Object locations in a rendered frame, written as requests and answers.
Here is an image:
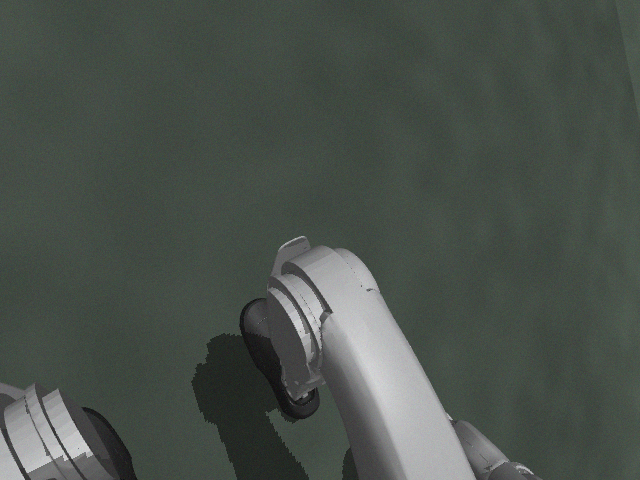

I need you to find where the right robot foot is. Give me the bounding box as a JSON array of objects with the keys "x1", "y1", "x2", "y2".
[{"x1": 240, "y1": 298, "x2": 320, "y2": 419}]

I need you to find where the left robot foot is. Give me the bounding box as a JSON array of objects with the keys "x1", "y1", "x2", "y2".
[{"x1": 82, "y1": 407, "x2": 137, "y2": 480}]

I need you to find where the right robot arm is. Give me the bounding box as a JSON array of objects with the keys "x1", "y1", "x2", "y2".
[{"x1": 488, "y1": 462, "x2": 542, "y2": 480}]

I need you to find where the right robot hand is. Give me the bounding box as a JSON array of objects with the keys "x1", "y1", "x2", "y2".
[{"x1": 446, "y1": 412, "x2": 511, "y2": 480}]

